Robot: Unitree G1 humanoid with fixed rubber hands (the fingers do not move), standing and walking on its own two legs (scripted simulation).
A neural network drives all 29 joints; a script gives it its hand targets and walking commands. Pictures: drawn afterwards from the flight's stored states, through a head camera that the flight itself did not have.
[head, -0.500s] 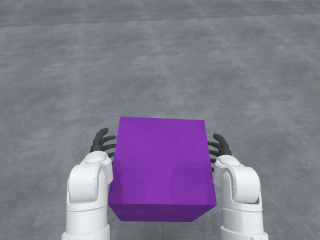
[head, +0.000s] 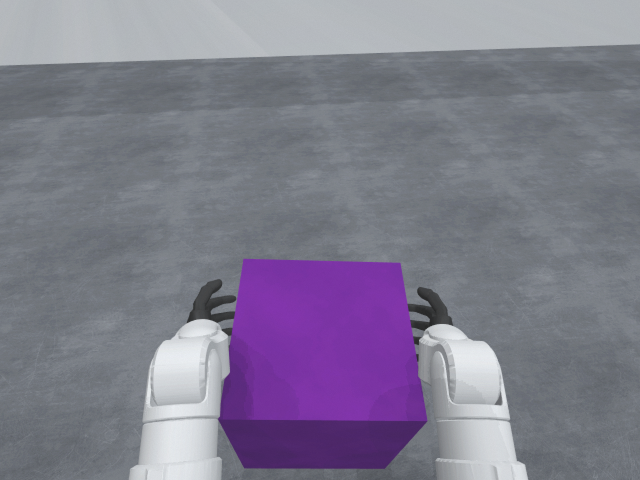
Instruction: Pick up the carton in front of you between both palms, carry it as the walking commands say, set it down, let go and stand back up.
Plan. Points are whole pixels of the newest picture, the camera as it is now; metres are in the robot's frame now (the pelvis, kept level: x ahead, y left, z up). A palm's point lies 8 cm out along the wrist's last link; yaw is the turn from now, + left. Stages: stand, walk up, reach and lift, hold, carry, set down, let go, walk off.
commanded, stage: carry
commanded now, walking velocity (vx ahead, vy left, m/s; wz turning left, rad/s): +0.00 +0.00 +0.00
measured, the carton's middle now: (318, 370) +0.31 +0.00 -0.03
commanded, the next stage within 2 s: hold in 1.24 s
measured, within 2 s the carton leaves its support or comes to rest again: neither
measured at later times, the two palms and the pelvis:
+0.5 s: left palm (189, 379) +0.25 +0.16 +0.05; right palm (437, 386) +0.25 -0.14 +0.03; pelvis -0.04 +0.01 +0.00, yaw +0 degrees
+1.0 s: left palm (173, 405) +0.23 +0.17 +0.04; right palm (434, 408) +0.22 -0.13 +0.03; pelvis -0.07 +0.02 +0.00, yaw +0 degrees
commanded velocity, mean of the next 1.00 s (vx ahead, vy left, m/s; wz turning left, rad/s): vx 0.00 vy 0.00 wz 0.00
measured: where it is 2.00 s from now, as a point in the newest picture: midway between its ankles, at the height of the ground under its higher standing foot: outside the picture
